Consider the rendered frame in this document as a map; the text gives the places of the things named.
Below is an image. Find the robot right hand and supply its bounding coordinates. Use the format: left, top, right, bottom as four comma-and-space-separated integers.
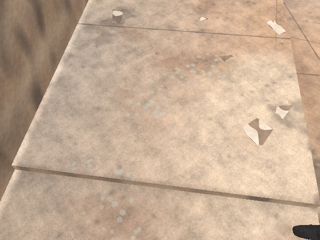
292, 224, 320, 240

